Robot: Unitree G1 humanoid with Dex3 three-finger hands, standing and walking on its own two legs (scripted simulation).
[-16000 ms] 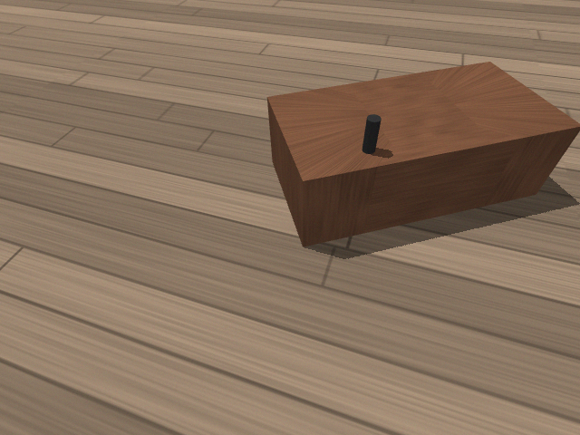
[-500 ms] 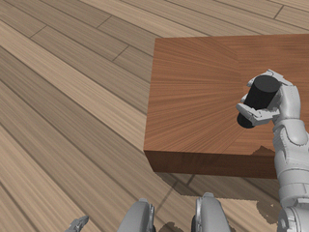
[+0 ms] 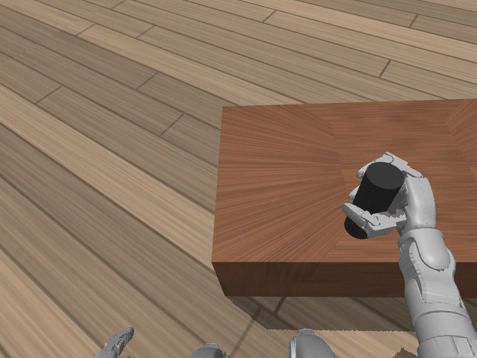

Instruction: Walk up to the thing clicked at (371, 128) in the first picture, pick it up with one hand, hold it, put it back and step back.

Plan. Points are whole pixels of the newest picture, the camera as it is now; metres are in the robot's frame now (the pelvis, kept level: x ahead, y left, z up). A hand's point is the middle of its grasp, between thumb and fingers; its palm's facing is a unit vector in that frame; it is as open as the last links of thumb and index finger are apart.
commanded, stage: lift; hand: right
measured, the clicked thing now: (370, 203) +0.37 -0.18 +0.04
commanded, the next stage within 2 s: hold in 0.42 s
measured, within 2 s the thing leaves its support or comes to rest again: neither
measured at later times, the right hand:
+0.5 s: hand (371, 197) +0.36 -0.17 +0.08, palm faces +0.01 +1.00 +0.00, open 8.3 cm
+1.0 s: hand (373, 197) +0.35 -0.16 +0.09, palm faces +0.02 +1.00 +0.01, open 8.3 cm
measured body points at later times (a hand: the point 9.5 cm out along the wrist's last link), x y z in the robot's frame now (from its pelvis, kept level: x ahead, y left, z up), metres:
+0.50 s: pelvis +0.01 +0.00 +0.02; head +0.07 +0.00 +0.47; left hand +0.14 +0.25 -0.09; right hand +0.35 -0.22 +0.08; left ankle +0.00 +0.13 -0.66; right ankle +0.06 -0.11 -0.66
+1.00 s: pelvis +0.02 +0.00 +0.03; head +0.06 +0.00 +0.48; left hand +0.16 +0.25 -0.07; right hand +0.34 -0.22 +0.09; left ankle +0.00 +0.13 -0.66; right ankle +0.06 -0.11 -0.66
